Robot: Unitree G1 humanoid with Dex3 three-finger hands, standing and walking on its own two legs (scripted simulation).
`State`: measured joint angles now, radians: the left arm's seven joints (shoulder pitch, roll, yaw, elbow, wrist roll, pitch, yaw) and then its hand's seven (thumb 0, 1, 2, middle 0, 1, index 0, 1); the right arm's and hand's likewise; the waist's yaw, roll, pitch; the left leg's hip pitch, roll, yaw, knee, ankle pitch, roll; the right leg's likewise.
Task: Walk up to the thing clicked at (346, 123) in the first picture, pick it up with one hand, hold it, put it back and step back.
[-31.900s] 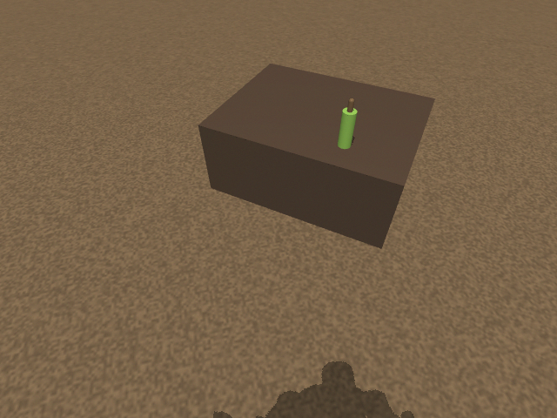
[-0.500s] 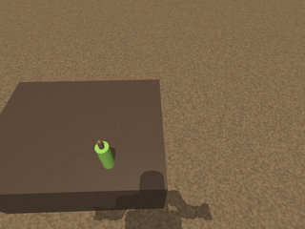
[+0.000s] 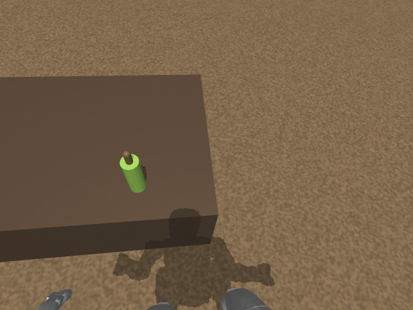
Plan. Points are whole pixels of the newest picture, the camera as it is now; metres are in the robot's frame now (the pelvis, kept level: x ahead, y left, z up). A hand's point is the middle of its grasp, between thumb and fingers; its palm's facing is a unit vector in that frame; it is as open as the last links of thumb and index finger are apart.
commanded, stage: step back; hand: left
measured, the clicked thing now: (132, 170) +0.55 +0.22 -0.27
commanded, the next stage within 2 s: none
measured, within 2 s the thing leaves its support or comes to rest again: neither
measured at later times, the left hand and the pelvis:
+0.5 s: hand out of the picture +0.01 +0.24 -0.13, palm faces +0.05 -0.92 -0.40, open 7.4 cm; pelvis -0.12 -0.03 -0.01, yaw +4 degrees
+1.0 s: hand out of the picture -0.23 +0.22 -0.15, palm faces +0.00 -0.92 -0.40, open 7.3 cm; pelvis -0.29 -0.06 -0.01, yaw -1 degrees
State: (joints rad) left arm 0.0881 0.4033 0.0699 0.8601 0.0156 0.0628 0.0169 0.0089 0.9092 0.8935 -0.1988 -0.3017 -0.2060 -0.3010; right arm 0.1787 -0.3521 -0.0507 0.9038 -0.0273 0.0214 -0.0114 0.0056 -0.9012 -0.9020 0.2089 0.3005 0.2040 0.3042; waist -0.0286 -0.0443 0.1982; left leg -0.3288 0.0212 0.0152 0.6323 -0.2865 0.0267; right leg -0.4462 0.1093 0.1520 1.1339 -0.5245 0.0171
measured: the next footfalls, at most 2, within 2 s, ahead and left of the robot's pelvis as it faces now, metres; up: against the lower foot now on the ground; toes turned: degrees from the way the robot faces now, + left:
right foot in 0.14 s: -0.02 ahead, -0.14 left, +0.00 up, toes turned +1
left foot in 0.52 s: -0.11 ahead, +0.09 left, +0.00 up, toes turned +2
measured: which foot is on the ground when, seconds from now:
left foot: down 0.00-0.16, up 0.18-0.50, down 0.52-0.96, up 0.98-1.00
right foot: up 0.00-0.12, down 0.14-0.54, up 0.56-0.92, down 0.94-1.00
